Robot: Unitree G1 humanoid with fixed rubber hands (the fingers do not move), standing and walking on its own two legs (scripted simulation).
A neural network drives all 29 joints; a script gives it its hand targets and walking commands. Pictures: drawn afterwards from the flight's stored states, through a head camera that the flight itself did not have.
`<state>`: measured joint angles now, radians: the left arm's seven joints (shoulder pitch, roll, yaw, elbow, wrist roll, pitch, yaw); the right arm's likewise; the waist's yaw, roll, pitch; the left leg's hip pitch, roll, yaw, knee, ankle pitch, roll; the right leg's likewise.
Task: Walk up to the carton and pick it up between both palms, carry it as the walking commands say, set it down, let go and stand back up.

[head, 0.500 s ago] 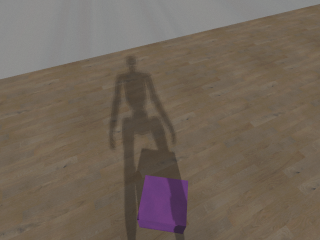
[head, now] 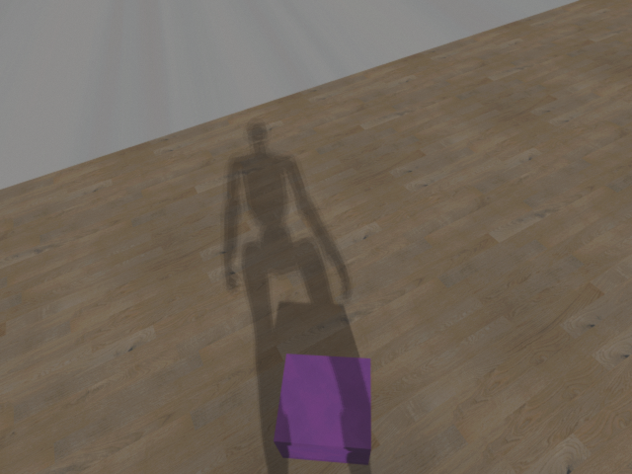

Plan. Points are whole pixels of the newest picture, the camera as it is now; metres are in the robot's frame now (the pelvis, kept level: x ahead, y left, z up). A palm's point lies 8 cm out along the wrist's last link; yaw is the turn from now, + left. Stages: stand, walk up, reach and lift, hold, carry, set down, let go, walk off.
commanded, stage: stand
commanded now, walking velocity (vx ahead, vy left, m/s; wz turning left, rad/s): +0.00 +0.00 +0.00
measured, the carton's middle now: (326, 408) +0.42 +0.03 -0.68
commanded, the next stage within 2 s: reach and lift in 0.90 s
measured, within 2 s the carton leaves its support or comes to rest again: neither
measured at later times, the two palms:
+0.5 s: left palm out of the picture -0.03 +0.24 -0.15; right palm out of the picture -0.02 -0.18 -0.14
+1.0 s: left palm out of the picture +0.05 +0.25 -0.15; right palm out of the picture +0.04 -0.19 -0.15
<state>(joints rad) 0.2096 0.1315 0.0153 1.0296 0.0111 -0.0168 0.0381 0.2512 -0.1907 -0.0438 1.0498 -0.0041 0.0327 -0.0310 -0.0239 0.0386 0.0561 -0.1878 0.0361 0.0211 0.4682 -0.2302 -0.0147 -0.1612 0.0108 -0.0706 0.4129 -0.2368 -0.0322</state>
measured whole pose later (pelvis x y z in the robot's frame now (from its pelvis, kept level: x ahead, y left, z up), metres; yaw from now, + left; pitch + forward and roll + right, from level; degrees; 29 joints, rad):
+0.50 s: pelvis +0.00 +0.03 +0.00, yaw -1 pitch -2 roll +0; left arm 0.29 0.11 0.02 1.18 0.01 0.00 0.04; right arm 0.28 -0.13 -0.01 1.13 -0.01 -0.01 -0.04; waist -0.01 0.01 0.05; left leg -0.13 0.00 0.05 0.38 -0.22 0.02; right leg -0.12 -0.03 -0.05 0.35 -0.20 0.02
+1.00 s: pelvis -0.01 +0.03 -0.01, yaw +0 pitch +3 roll +0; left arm 0.20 0.17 -0.05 0.89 -0.06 0.16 0.06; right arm 0.21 -0.16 0.01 0.92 0.05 0.16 -0.06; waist 0.01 0.00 0.03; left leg -0.33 0.00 0.05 0.57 -0.30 0.03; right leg -0.33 -0.04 -0.04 0.56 -0.29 0.00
